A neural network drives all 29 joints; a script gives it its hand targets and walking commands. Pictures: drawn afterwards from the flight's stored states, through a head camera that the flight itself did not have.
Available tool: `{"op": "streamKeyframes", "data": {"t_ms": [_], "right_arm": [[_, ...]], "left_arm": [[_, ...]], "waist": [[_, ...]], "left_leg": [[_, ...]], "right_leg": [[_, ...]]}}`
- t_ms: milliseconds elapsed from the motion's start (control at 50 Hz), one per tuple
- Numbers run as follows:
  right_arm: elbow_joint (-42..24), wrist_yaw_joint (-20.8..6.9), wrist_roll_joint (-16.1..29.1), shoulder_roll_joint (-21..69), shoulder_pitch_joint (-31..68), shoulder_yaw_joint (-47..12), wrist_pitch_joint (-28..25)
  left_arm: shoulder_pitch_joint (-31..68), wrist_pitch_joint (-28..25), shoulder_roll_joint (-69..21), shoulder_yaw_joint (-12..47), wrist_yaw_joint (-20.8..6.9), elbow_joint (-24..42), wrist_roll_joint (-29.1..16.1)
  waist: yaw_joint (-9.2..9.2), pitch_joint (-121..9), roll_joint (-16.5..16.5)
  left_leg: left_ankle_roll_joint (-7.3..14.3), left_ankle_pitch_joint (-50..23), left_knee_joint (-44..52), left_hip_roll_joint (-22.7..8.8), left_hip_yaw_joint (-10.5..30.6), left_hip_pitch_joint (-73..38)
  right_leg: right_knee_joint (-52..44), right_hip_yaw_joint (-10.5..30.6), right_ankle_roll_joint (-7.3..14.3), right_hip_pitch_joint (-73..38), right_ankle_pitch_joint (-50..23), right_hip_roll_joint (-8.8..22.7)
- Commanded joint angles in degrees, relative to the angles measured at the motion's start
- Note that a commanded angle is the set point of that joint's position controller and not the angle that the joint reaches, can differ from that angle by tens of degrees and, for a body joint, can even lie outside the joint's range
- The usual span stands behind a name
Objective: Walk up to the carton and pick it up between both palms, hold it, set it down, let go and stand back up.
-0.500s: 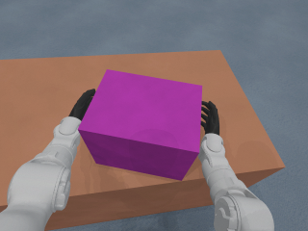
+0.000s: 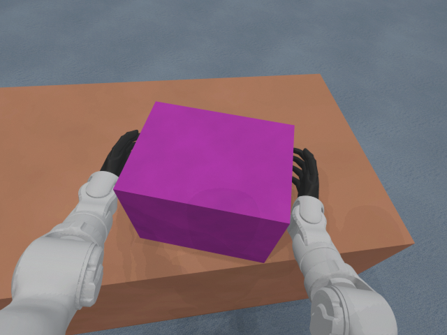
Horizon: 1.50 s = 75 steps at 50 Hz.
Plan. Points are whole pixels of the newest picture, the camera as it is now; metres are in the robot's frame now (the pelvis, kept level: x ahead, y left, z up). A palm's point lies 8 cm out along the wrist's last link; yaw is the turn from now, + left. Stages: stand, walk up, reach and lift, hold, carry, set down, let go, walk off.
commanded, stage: reach and lift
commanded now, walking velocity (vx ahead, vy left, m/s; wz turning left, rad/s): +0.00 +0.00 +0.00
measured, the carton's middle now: (211, 185) +0.41 -0.02 +0.00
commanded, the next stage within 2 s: none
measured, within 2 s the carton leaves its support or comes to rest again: leaves its support in 0.30 s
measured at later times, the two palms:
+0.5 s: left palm (116, 174) +0.42 +0.16 +0.04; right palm (309, 193) +0.36 -0.20 +0.02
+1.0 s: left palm (122, 178) +0.40 +0.14 +0.05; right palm (321, 181) +0.36 -0.21 +0.05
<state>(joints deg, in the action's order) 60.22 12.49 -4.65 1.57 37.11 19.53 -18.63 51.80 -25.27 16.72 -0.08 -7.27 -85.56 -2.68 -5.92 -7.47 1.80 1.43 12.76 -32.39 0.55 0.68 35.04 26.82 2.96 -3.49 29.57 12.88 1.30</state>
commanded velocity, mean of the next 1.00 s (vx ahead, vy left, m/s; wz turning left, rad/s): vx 0.00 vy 0.00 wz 0.00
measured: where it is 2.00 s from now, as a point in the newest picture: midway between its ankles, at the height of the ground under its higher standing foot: outside the picture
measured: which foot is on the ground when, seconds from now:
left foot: down 0.00-1.00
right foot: down 0.00-1.00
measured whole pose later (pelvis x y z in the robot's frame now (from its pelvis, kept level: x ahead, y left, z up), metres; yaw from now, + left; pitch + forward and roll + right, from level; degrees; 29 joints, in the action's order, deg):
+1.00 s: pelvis +0.00 +0.00 +0.00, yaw +0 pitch +16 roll -2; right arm 52.0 11.2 10.4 -4.9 33.0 6.3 -14.2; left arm 35.1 -17.5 11.3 1.5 -0.3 -59.5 -13.4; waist -5.0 -11.9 3.9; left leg 1.3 12.7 -32.1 0.3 0.7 34.8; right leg 26.8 2.9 -3.7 29.5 12.9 1.1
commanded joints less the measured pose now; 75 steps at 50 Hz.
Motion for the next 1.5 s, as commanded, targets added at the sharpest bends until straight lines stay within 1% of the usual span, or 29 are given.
{"op": "streamKeyframes", "data": {"t_ms": [0, 20, 40, 140, 320, 360, 500, 580, 640, 660, 680, 700, 720, 740, 760, 860, 880, 900, 920, 940, 1040, 1060, 1120, 1220, 1260, 1360, 1380, 1420, 1480], "right_arm": [[-5.30, -11.97, -5.71, 34.91, 34.01, -18.38, -7.52], [-6.02, -12.13, -5.84, 35.16, 35.29, -18.91, -7.82], [-6.42, -12.17, -6.12, 34.84, 36.06, -19.14, -8.68], [-5.56, -12.11, -5.78, 34.63, 36.76, -20.65, -11.04], [-3.80, -12.35, -6.60, 34.90, 37.48, -22.42, -13.28], [-5.84, -12.62, -6.39, 35.28, 39.08, -23.84, -13.09], [-5.99, -12.77, -4.64, 35.01, 38.82, -26.70, -11.43], [-9.90, -12.69, -2.18, 37.30, 38.64, -30.43, -9.82], [-9.85, -12.79, -1.02, 36.46, 38.22, -31.89, -8.82], [-11.81, -12.64, -0.63, 36.88, 38.39, -32.35, -8.62], [-13.08, -12.66, 0.27, 37.27, 38.05, -33.92, -7.96], [-13.99, -12.78, 0.68, 37.22, 37.48, -34.37, -7.60], [-15.36, -12.72, 1.79, 37.81, 38.38, -35.76, -7.16], [-16.87, -12.67, 2.34, 37.59, 38.16, -36.30, -6.24], [-18.69, -12.72, 3.10, 38.77, 37.75, -38.10, -5.58], [-26.01, -12.69, 7.34, 38.73, 40.84, -41.21, -1.52], [-27.97, -12.60, 8.52, 38.77, 38.97, -44.02, -0.33], [-29.26, -12.48, 9.65, 38.87, 37.86, -45.42, 1.12], [-30.04, -12.54, 10.55, 38.60, 36.85, -46.16, 2.72], [-32.45, -12.18, 11.69, 37.54, 36.73, -46.84, 4.48], [-38.80, -10.83, 15.85, 35.22, 36.31, -49.27, 12.38], [-37.94, -10.68, 15.48, 35.44, 37.43, -48.61, 13.24], [-45.65, -9.92, 18.35, 35.40, 39.86, -50.17, 16.84], [-49.57, -9.07, 20.95, 31.92, 40.78, -49.96, 22.66], [-48.83, -9.21, 21.37, 31.19, 40.94, -49.90, 24.88], [-51.90, -9.23, 21.57, 30.16, 45.33, -47.31, 27.17], [-52.96, -9.25, 22.07, 30.61, 45.57, -47.96, 27.71], [-53.18, -9.36, 22.10, 30.07, 46.94, -47.49, 28.55], [-54.10, -9.57, 22.22, 30.71, 47.69, -47.14, 29.35]], "left_arm": [[38.29, -7.90, -41.55, 5.45, -2.48, 15.66, 2.49], [37.76, -8.11, -40.49, 4.96, -2.26, 16.28, 2.97], [38.20, -8.40, -41.30, 5.19, -2.02, 16.37, 2.88], [39.78, -10.03, -41.35, 6.78, -1.17, 18.72, 2.18], [42.59, -11.98, -42.11, 9.31, 0.10, 24.71, 1.04], [42.77, -12.36, -42.17, 9.72, 0.07, 24.87, 0.49], [44.13, -11.50, -41.45, 12.76, 0.85, 29.25, -1.82], [42.54, -10.53, -41.81, 14.02, 1.06, 31.63, -2.53], [42.56, -9.42, -42.04, 15.58, 1.37, 33.58, -2.73], [43.43, -9.21, -42.27, 16.67, 1.35, 35.15, -3.46], [41.35, -8.55, -43.10, 17.63, 1.52, 35.16, -3.75], [42.64, -8.46, -43.43, 18.22, 1.91, 38.82, -4.62], [42.01, -7.89, -42.64, 17.84, 1.87, 38.19, -4.25], [41.37, -7.19, -43.17, 19.16, 1.95, 38.59, -5.32], [41.27, -6.89, -43.37, 19.88, 2.07, 41.15, -5.52], [43.17, -2.66, -44.79, 23.59, 2.96, 47.88, -7.79], [42.44, -2.36, -43.97, 24.54, 3.71, 53.72, -8.84], [41.47, -1.19, -43.93, 24.46, 3.70, 54.30, -8.42], [41.35, -0.19, -45.01, 25.71, 4.22, 58.78, -8.94], [40.21, 2.05, -44.76, 25.68, 4.42, 59.23, -8.45], [36.98, 11.40, -44.31, 27.61, 4.64, 67.95, -9.36], [41.50, 11.89, -43.12, 26.33, 4.58, 71.25, -9.05], [37.27, 17.12, -43.82, 27.11, 4.39, 74.32, -9.53], [33.34, 24.62, -43.67, 25.23, 4.15, 77.49, -9.07], [33.89, 27.18, -42.72, 22.64, 3.72, 77.08, -7.73], [33.34, 31.43, -43.87, 19.69, 2.96, 77.15, -7.41], [32.85, 32.36, -43.42, 19.70, 2.83, 78.00, -7.85], [32.16, 33.85, -44.37, 18.01, 2.87, 76.76, -6.85], [33.79, 35.34, -43.97, 17.43, 2.65, 79.59, -7.38]], "waist": [[0.38, -39.34, 7.29], [1.70, -39.25, 7.78], [1.02, -39.67, 7.68], [2.32, -42.23, 8.76], [2.24, -42.08, 8.07], [3.09, -43.35, 7.74], [2.52, -43.60, 5.94], [3.09, -45.53, 4.19], [3.21, -45.02, 4.70], [2.99, -46.15, 4.63], [4.39, -47.38, 5.48], [3.50, -47.45, 4.59], [4.85, -47.43, 4.40], [3.53, -47.02, 2.78], [4.47, -48.79, 3.27], [4.66, -50.17, 4.18], [5.32, -50.75, 3.90], [6.05, -50.89, 3.40], [5.62, -50.80, 4.94], [5.24, -49.10, 3.31], [4.95, -45.67, 2.53], [5.27, -45.22, 3.35], [6.14, -45.43, 1.96], [6.18, -41.02, -0.87], [7.57, -38.02, -1.02], [7.75, -36.60, -4.56], [8.93, -37.02, -3.63], [9.09, -35.63, -5.58], [9.55, -35.05, -5.40]], "left_leg": [[-7.88, -34.26, -0.09, -3.78, 2.35, -36.68], [-7.97, -34.67, 0.15, -3.81, 2.07, -36.26], [-8.00, -34.75, 0.11, -3.96, 2.32, -36.97], [-8.49, -38.51, -0.38, -4.31, 2.47, -38.83], [-8.74, -39.37, 0.19, -4.35, 2.49, -39.20], [-8.43, -38.40, 0.22, -4.16, 1.98, -37.94], [-7.60, -37.15, 0.88, -3.58, 1.83, -37.31], [-6.50, -36.92, 1.38, -2.98, 1.54, -35.48], [-7.04, -37.74, 1.65, -3.14, 1.95, -36.33], [-6.98, -36.62, 1.64, -3.06, 2.22, -35.70], [-7.02, -37.64, 0.81, -2.68, 1.42, -35.89], [-7.02, -38.15, 1.02, -2.94, 2.16, -36.47], [-6.58, -36.23, 1.33, -2.45, 1.70, -35.11], [-6.52, -34.92, 1.60, -2.47, 1.82, -34.39], [-6.04, -36.07, 1.68, -2.04, 1.67, -34.82], [-6.23, -34.02, 1.61, -1.79, 2.21, -35.81], [-6.25, -37.35, 0.99, -2.01, 2.73, -36.90], [-6.10, -37.54, 1.55, -1.58, 2.47, -36.74], [-6.39, -39.07, 1.37, -1.57, 3.23, -38.93], [-6.39, -38.14, 1.83, -1.56, 3.06, -38.84], [-6.26, -36.31, 3.43, -1.38, 3.70, -41.11], [-6.20, -35.13, 3.28, -1.56, 3.76, -41.13], [-5.72, -36.64, 3.50, -0.84, 3.53, -41.50], [-5.42, -36.76, 4.12, -0.42, 3.74, -42.50], [-5.35, -35.48, 4.89, -0.21, 3.11, -42.17], [-4.19, -32.69, 6.44, 0.38, 2.66, -41.03], [-4.14, -33.15, 6.60, 0.59, 2.51, -40.73], [-3.73, -31.98, 7.18, 0.73, 2.18, -40.11], [-3.79, -31.60, 7.79, 1.02, 1.55, -39.79]], "right_leg": [[-3.91, -8.95, 5.21, -4.23, -16.47, -3.92], [-4.25, -8.58, 5.42, -4.39, -15.61, -3.99], [-4.38, -8.66, 5.34, -4.42, -16.03, -4.25], [-4.59, -8.76, 5.65, -3.55, -16.18, -4.83], [-4.45, -9.07, 5.20, -3.87, -17.09, -5.62], [-4.94, -8.86, 5.09, -4.80, -17.06, -5.36], [-4.73, -8.85, 4.41, -6.22, -18.83, -5.42], [-4.57, -8.16, 3.98, -9.21, -20.57, -5.66], [-4.50, -8.34, 3.84, -8.89, -20.51, -5.53], [-4.47, -7.95, 3.87, -9.09, -19.83, -5.69], [-4.26, -8.00, 3.72, -9.95, -20.99, -5.78], [-4.28, -8.14, 3.55, -10.03, -21.52, -5.97], [-4.13, -7.75, 3.44, -9.95, -20.79, -5.77], [-4.21, -7.93, 3.29, -11.37, -21.19, -5.60], [-3.96, -7.60, 3.07, -12.25, -22.22, -5.92], [-3.75, -7.49, 3.31, -11.85, -20.17, -5.96], [-3.02, -7.31, 2.78, -13.22, -23.06, -5.89], [-3.30, -7.23, 2.53, -14.00, -23.66, -5.94], [-3.40, -7.10, 2.70, -13.70, -23.58, -6.10], [-4.08, -7.41, 2.75, -13.69, -22.69, -6.13], [-4.82, -6.72, 2.50, -15.10, -20.94, -5.73], [-4.84, -6.29, 2.63, -14.46, -19.69, -5.25], [-4.56, -6.11, 2.16, -16.70, -22.07, -5.62], [-5.44, -5.54, 1.73, -17.57, -22.50, -5.76], [-5.92, -5.18, 1.40, -16.61, -20.25, -5.53], [-6.43, -4.36, 1.48, -19.71, -21.04, -5.69], [-6.13, -4.19, 1.30, -20.25, -21.71, -5.65], [-6.90, -4.14, 0.98, -21.32, -21.21, -5.43], [-6.69, -3.96, 0.95, -22.43, -22.11, -5.80]]}}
